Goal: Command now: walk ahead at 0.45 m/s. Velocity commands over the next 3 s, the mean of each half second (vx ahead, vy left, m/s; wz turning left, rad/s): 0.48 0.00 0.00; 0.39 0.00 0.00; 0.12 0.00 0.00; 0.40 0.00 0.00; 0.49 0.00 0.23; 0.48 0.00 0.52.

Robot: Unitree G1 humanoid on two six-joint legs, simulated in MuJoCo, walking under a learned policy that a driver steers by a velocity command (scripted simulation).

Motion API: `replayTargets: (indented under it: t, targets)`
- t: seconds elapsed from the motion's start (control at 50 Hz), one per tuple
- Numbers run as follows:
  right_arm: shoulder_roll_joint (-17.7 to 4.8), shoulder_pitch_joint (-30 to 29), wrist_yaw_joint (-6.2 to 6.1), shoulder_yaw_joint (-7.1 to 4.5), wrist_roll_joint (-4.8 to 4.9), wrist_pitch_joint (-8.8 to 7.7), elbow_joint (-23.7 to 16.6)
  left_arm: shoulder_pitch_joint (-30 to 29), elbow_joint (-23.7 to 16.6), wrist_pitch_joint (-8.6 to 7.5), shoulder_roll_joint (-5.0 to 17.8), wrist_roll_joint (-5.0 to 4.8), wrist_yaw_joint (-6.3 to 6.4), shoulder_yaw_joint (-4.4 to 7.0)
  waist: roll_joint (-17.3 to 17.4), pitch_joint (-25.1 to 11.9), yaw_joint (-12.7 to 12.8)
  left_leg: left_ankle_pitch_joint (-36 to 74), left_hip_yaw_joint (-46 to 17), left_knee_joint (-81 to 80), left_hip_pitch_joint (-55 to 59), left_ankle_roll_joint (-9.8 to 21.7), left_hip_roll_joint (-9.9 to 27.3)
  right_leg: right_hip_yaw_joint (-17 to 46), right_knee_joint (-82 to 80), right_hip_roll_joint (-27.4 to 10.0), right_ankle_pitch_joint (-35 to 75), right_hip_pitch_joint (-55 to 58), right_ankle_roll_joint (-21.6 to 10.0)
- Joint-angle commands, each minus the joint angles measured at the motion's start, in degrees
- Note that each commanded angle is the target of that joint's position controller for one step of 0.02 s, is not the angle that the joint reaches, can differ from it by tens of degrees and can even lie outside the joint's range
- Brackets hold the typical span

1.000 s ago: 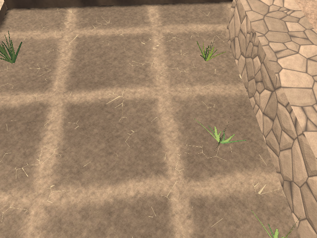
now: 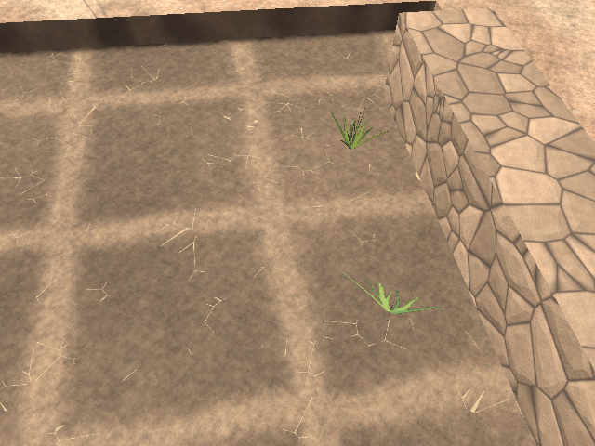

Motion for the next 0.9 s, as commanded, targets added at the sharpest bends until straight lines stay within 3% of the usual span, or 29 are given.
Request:
replayTargets:
  t: [0.02,0.06,0.1,0.14,0.16,0.18,0.2,0.22,0.24,0.26,0.3,0.32,0.36,0.4,0.48,0.6,0.66,0.7,0.72,0.74,0.76,0.78,0.8,0.82,0.86,0.9]
  targets:
    - [-8.2,2.8,-0.34,-1.21,-0.09,-0.64,-0.7,-11.0,-6.7,-0.78,1.2,-0.53,-0.08,-0.56,8.0,6.3,-0.9,24.8,-6.2,-2.7,-3.3,6.8,13.4,-3.2,-8.6,1.6,3.4,-3.0,0.2]
    - [-8.9,2.7,-0.43,-1.32,-0.11,-0.69,-0.2,-11.8,-7.5,-0.79,1.8,-0.77,0.16,-0.55,8.4,6.6,-0.5,28.7,-5.7,-2.4,-2.9,6.6,14.6,-3.7,-12.8,2.4,4.1,0.7,-1.3]
    - [-9.5,1.0,-0.54,-1.43,0.00,-0.73,-0.1,-9.2,-7.3,-1.01,2.9,-0.81,0.74,-0.10,8.2,5.5,1.7,39.3,-4.5,1.1,-1.5,5.6,15.6,-3.8,-15.3,3.7,3.3,6.1,-3.5]
    - [-10.7,-0.9,-0.78,-1.81,-0.03,-0.49,-0.1,1.8,-4.0,-1.57,5.0,-0.82,1.79,1.14,7.9,-0.6,6.7,53.9,-2.8,14.2,0.0,3.9,15.1,-4.2,-17.7,6.7,0.5,18.0,-5.9]
    - [-10.7,-1.6,-0.75,-1.79,0.10,-0.21,-0.2,11.5,-0.8,-2.06,6.3,-0.51,2.44,2.01,6.5,-5.6,10.6,50.8,-1.1,25.7,-4.1,2.8,13.1,-3.7,-20.8,6.7,1.5,29.8,-7.2]
    - [-8.6,-0.8,-0.53,-1.24,0.27,-0.09,-1.6,21.1,1.0,-2.40,10.4,1.01,3.10,3.24,1.4,-12.1,13.1,31.1,0.7,42.7,-15.4,2.1,10.2,9.4,-22.2,-5.3,-9.1,43.6,-9.5]
    - [-1.4,6.5,0.13,-0.13,1.60,0.09,-2.3,22.4,1.3,-2.16,15.1,1.63,2.91,4.18,-11.7,-18.4,8.3,-14.7,1.0,63.7,-34.9,0.0,-0.8,40.2,-30.0,-21.3,-16.2,55.6,-17.5]
    - [-7.9,1.9,0.01,-1.68,0.14,0.25,-2.0,18.0,1.1,-1.67,11.8,-0.94,2.28,3.93,-3.0,-14.0,8.3,-12.8,-5.6,67.8,-39.8,1.4,1.4,44.0,-35.5,-18.5,-23.0,49.2,-16.8]
    - [-8.7,-3.7,0.31,-2.12,0.04,0.00,-4.0,11.2,0.0,-1.88,8.3,-1.50,2.17,2.97,-1.3,-4.7,5.7,-6.2,-4.9,66.0,-41.1,1.8,4.8,33.2,-36.4,-16.5,-21.2,39.9,-14.9]
    - [-7.6,-6.2,0.54,-1.91,0.03,-0.38,-4.5,8.4,-0.1,-2.51,5.1,-1.33,1.91,2.21,0.9,-1.3,4.5,-2.4,-4.5,62.7,-38.7,1.8,6.7,26.6,-38.2,-13.8,-12.6,32.8,-13.6]
    - [-5.8,-5.4,1.01,-1.73,-1.20,0.71,-4.1,8.5,1.5,-3.47,2.1,-1.27,2.23,1.24,-0.5,0.3,1.3,-0.6,-4.4,57.7,-32.7,0.9,8.8,17.2,-39.8,-9.5,-1.5,25.1,-10.9]
    - [-4.9,-5.1,1.35,-1.64,-1.35,1.32,-3.9,10.0,2.4,-3.99,1.6,-1.25,2.26,1.01,-0.6,0.1,0.8,-0.5,-3.9,56.5,-31.5,0.4,8.9,15.2,-40.1,-8.8,2.1,24.1,-10.8]
    - [-4.1,-7.0,1.81,-1.57,-1.55,2.00,-4.5,13.0,3.8,-4.73,2.7,-1.60,2.39,1.12,-0.4,0.9,0.5,0.7,-2.5,54.0,-33.6,-0.6,9.5,12.2,-41.4,-8.0,5.7,24.0,-11.1]
    - [-4.6,-12.5,2.06,-1.60,-1.63,2.48,-6.4,15.4,4.6,-4.84,3.6,-1.63,2.46,1.22,-0.1,2.8,1.2,4.7,-1.2,50.3,-38.5,-1.7,10.5,10.5,-43.2,-7.5,5.7,24.9,-11.1]
    - [-4.3,-23.0,2.33,-1.13,-1.07,2.45,-10.1,19.9,5.7,-4.69,3.0,-1.74,2.49,0.70,0.1,4.5,3.7,12.8,1.3,37.9,-42.0,-3.1,9.8,6.8,-43.3,-5.5,13.4,28.1,-9.6]
    - [-4.0,-32.4,2.12,-0.45,-0.66,2.01,-13.5,26.1,8.0,-4.41,3.2,-1.10,3.30,0.35,-1.0,4.9,6.5,15.1,3.8,25.9,-41.4,-1.5,6.6,5.0,-40.1,-7.0,24.5,38.0,-9.0]
    - [-5.0,-31.4,1.86,-0.84,-0.59,1.32,-13.9,24.9,8.2,-4.08,4.0,-0.56,3.82,0.53,-1.6,4.2,4.6,8.9,4.3,22.5,-37.4,1.0,4.6,4.3,-35.0,-8.7,36.7,42.2,-8.8]
    - [-6.8,-21.7,1.01,-1.88,-0.61,0.72,-10.9,23.1,8.1,-3.89,5.1,-0.35,3.88,0.81,-2.5,-0.9,0.3,4.9,5.5,20.0,-25.1,3.4,1.0,3.1,-23.5,-8.1,50.6,42.4,-7.5]
    - [-8.3,-11.7,0.42,-2.74,-1.13,0.14,-7.7,21.8,7.7,-3.73,5.0,-0.72,3.74,0.74,-1.3,-5.9,-4.1,7.8,4.6,16.5,-12.2,5.2,1.5,1.5,-12.2,-6.3,46.6,37.4,-6.4]
    - [-13.1,-1.0,-0.37,-4.17,-2.60,-0.12,-5.6,21.4,5.7,-3.94,3.1,-1.36,3.53,0.07,3.5,-13.2,-7.4,2.9,-8.8,16.4,3.4,8.4,13.9,-0.5,5.0,-3.4,26.5,24.9,-5.5]
    - [-17.3,-0.5,-0.27,-5.35,-2.79,0.22,-5.3,29.5,5.7,-3.78,-2.3,-3.72,2.92,-0.56,16.6,-19.0,-2.8,8.8,-37.1,11.1,16.8,17.8,29.5,-1.8,26.6,8.6,-20.3,4.0,-2.7]
    - [-14.0,-5.4,0.17,-4.85,-0.29,0.71,-6.0,25.1,6.2,-3.41,3.5,-2.36,3.58,0.99,6.0,-14.3,-2.0,16.0,-35.8,8.8,11.0,16.3,26.5,6.0,30.3,6.2,-19.0,0.5,-3.4]
    - [-10.6,-11.5,0.21,-3.78,0.26,0.36,-7.0,20.6,4.7,-3.63,2.8,-2.23,3.66,1.06,4.8,-6.6,0.2,27.2,-24.5,8.8,2.4,14.6,24.8,6.3,28.2,4.0,-14.3,0.2,-3.2]
    - [-7.2,-13.7,0.41,-2.90,-0.02,-0.21,-6.8,18.9,4.5,-3.64,1.7,-1.94,3.79,0.97,2.4,-3.5,1.6,38.3,-18.0,8.2,-3.5,13.0,22.3,5.9,25.6,2.5,-12.6,2.3,-2.8]
    - [-3.7,-13.8,-0.02,-1.70,0.26,-0.88,-5.3,19.6,5.0,-2.04,0.2,-0.59,3.39,1.04,4.2,-1.9,4.2,44.9,-9.2,6.4,-10.6,9.5,18.1,5.5,19.9,1.3,-11.8,7.5,-1.5]
    - [-4.5,-12.1,-0.04,-1.42,0.16,-1.68,-3.9,20.0,5.2,-0.61,-1.3,-0.32,3.00,1.03,4.9,-2.6,5.5,51.4,-5.7,6.0,-13.2,9.1,16.8,4.4,16.0,2.5,-10.7,10.7,-0.4]
Next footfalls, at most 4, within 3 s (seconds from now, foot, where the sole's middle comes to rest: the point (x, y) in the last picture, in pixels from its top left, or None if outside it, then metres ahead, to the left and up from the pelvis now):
0.18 right None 0.27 -0.10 -0.78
0.72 left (259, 400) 0.60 0.06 -0.78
1.18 right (333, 357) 0.70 -0.12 -0.78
1.96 right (325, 269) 0.96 -0.13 -0.78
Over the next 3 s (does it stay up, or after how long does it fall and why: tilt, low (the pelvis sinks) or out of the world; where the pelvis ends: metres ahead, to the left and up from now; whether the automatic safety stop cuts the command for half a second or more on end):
stays up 1.36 0.05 -0.01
